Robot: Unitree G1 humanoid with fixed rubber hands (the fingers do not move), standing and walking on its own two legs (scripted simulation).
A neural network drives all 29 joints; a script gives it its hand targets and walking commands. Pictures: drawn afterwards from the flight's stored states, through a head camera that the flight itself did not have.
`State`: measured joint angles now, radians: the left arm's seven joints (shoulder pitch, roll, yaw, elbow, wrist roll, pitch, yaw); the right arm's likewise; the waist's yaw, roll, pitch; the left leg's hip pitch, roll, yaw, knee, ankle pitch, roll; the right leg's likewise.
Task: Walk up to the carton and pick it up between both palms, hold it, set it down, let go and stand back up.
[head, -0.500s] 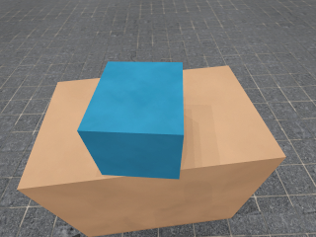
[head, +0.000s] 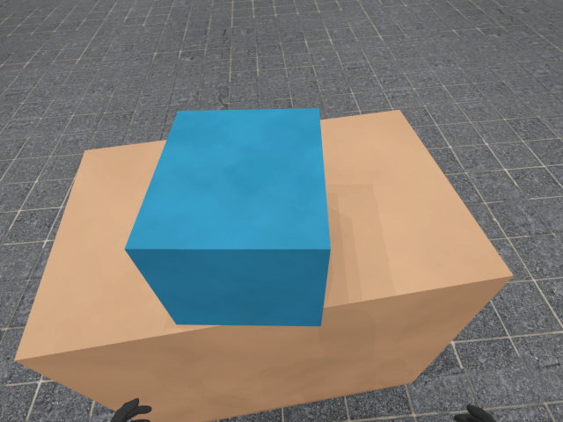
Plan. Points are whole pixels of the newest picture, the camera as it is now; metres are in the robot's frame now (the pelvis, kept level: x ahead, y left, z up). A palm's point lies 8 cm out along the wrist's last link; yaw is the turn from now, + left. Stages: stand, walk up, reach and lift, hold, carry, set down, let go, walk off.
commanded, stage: walk up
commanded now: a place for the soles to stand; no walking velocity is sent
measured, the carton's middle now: (247, 216) +0.42 +0.07 +0.05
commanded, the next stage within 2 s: reach and lift in 0.30 s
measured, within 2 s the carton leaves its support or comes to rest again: neither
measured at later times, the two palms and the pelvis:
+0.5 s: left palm out of the picture +0.14 +0.25 -0.09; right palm out of the picture +0.10 -0.28 -0.11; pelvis -0.03 +0.00 -0.01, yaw +5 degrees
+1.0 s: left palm out of the picture +0.08 +0.27 -0.01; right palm out of the picture +0.11 -0.21 -0.05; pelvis -0.06 -0.02 +0.02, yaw +9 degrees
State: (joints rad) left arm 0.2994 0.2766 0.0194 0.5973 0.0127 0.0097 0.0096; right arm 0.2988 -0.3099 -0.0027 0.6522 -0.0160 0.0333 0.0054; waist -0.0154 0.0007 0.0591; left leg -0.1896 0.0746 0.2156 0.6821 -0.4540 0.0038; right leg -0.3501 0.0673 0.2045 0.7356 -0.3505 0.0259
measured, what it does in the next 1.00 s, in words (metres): shifts its weight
